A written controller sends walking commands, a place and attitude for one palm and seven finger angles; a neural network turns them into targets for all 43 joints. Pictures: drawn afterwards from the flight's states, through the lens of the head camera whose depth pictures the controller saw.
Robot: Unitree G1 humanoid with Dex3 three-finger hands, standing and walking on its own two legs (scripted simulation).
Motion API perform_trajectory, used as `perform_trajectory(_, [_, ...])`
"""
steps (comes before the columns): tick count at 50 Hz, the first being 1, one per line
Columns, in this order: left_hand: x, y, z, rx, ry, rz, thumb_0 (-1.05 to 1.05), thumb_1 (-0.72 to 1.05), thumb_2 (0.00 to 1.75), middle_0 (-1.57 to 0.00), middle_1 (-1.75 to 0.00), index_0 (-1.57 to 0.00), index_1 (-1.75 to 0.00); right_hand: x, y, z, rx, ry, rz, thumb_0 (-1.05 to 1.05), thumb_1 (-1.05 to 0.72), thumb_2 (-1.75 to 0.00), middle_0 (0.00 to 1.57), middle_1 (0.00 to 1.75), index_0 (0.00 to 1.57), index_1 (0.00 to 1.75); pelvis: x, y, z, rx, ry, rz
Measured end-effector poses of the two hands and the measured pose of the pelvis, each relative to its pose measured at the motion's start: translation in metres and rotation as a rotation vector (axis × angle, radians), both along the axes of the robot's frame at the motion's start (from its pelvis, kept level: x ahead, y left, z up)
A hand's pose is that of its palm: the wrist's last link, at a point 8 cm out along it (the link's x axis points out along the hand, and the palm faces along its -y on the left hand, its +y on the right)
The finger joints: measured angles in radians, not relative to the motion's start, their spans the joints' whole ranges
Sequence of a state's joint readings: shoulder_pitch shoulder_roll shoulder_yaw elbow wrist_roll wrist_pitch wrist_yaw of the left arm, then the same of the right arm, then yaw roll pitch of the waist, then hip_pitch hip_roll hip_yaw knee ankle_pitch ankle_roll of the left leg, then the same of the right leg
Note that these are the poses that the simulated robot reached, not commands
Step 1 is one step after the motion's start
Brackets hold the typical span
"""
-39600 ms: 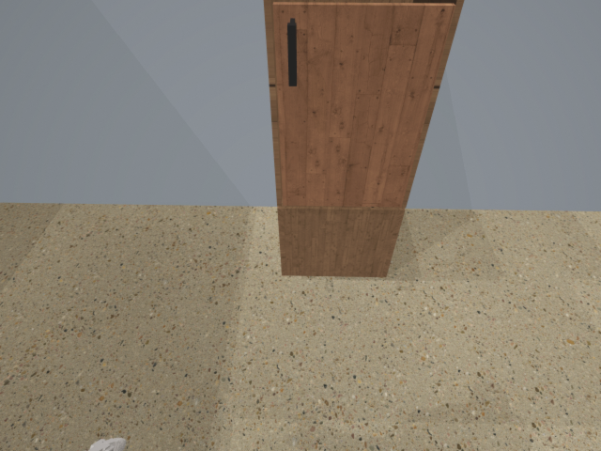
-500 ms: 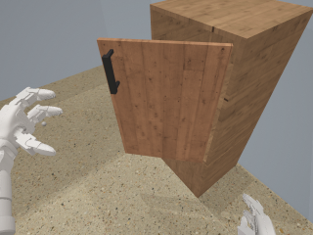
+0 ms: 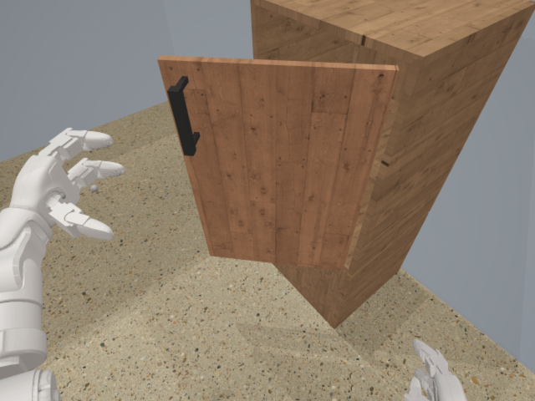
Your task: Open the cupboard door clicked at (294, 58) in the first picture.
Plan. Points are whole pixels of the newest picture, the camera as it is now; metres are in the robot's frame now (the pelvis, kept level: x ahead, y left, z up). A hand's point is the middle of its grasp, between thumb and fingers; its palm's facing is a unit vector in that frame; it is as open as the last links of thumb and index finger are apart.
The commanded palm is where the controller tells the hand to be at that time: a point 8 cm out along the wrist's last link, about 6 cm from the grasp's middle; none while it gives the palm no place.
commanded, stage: move the hooked fingers beside the handle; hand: left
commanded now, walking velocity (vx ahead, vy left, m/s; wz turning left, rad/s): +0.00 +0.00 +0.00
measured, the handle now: (186, 117) +0.54 +0.19 +0.16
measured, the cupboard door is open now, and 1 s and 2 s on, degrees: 43 43 43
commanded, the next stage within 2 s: none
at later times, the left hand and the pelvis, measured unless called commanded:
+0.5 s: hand (112, 161) +0.40 +0.27 +0.17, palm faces -0.03 -1.00 -0.02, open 13.9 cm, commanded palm +0.39 +0.31 +0.17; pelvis +0.01 +0.00 +0.00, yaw +0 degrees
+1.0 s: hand (140, 134) +0.47 +0.25 +0.17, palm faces -0.04 -1.00 -0.01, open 13.9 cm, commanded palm +0.46 +0.30 +0.16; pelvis +0.01 +0.01 -0.01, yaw -1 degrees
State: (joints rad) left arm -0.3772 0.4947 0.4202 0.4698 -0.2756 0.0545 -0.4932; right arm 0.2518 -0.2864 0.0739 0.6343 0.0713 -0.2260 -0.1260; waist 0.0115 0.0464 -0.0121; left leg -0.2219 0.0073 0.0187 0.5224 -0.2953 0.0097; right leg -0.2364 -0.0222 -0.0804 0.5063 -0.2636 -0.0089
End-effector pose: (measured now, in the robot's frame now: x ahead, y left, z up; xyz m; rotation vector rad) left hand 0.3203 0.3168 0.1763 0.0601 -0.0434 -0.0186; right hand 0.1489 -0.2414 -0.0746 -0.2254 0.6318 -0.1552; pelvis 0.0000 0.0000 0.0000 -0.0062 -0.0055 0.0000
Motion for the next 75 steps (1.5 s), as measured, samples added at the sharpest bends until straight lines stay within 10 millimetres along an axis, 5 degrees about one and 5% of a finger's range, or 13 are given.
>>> perform_trajectory(30, [0.082, -0.003, -0.012, -0.039, 0.073, -0.014, -0.01, -0.50, 0.30, -0.30, -1.20, -0.30, -1.20, -0.053, -0.022, -0.018, -0.051, 0.217, -0.106, 0.02, -0.91, -0.89, 0.20, 0.30, 0.20, 0.30, 0.009, 0.006, -0.003, -0.004, 0.088, -0.011])
perform_trajectory(56, [0.151, -0.014, -0.005, -0.056, 0.061, -0.023, -0.01, -0.50, 0.30, -0.30, -1.20, -0.30, -1.20, -0.127, -0.025, -0.031, -0.062, 0.489, -0.224, 0.01, -0.91, -0.89, 0.20, 0.30, 0.20, 0.30, 0.014, 0.011, -0.007, -0.010, 0.173, -0.027])
perform_trajectory(75, [0.174, -0.011, -0.014, -0.083, 0.069, -0.056, -0.01, -0.49, 0.30, -0.30, -1.20, -0.30, -1.20, -0.161, -0.018, -0.031, -0.055, 0.630, -0.280, 0.01, -0.91, -0.89, 0.20, 0.30, 0.20, 0.30, 0.019, 0.017, -0.010, -0.017, 0.229, -0.045])
